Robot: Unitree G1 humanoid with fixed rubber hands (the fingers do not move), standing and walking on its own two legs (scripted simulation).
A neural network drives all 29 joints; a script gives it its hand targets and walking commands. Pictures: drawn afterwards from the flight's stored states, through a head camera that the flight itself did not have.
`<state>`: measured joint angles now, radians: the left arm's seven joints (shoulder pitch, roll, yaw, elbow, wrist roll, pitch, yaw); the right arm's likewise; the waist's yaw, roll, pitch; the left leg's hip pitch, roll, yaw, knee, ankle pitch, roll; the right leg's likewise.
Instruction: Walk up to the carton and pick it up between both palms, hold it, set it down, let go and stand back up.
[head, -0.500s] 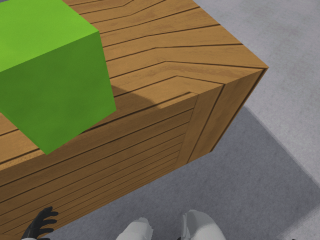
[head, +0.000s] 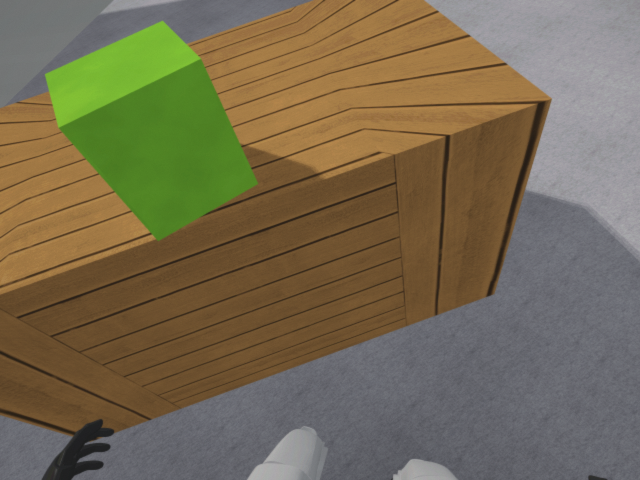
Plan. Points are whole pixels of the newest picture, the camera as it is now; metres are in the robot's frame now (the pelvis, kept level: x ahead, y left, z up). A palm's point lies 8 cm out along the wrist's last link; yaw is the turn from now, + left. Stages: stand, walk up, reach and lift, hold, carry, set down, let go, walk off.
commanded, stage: walk up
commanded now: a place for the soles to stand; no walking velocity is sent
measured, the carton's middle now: (160, 133) +0.65 +0.30 +0.10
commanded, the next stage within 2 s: none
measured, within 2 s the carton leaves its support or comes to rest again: neither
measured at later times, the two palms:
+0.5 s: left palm out of the picture -0.08 +0.25 -0.11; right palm out of the picture -0.05 -0.40 -0.18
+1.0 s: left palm out of the picture -0.06 +0.36 -0.11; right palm out of the picture +0.03 -0.29 -0.11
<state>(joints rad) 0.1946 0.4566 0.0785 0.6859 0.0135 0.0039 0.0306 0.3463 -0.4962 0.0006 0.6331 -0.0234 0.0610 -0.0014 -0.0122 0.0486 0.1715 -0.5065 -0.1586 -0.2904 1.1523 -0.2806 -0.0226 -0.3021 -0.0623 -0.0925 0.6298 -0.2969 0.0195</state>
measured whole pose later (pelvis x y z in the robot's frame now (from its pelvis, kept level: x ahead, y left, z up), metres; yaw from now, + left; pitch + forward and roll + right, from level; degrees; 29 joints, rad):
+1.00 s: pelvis -0.09 +0.02 -0.04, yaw +12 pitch -5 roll -2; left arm 0.30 0.43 0.11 0.67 0.01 -0.06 0.02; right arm 0.36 -0.48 -0.01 0.69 -0.04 0.00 0.07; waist -0.03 0.02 0.13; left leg -0.44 0.02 -0.06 0.86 -0.33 0.01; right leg -0.44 -0.06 0.00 1.25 -0.54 0.00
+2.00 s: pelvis +0.00 +0.05 -0.02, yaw +18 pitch -4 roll -1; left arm 0.31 0.43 0.11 0.67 0.00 0.00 -0.01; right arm 0.35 -0.46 -0.01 0.69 -0.04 -0.06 -0.01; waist -0.02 -0.03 0.10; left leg -0.34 -0.01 -0.07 0.71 -0.31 0.00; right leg -0.29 -0.03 0.00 0.70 -0.40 -0.01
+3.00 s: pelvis +0.02 +0.05 -0.02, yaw +18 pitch -2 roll +0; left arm 0.24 0.43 0.11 0.67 0.01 -0.01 -0.02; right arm 0.35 -0.45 -0.01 0.69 -0.04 -0.06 -0.01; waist -0.02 0.01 0.04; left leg -0.34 -0.01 -0.08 0.71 -0.33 -0.02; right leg -0.29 -0.03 0.00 0.69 -0.37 0.01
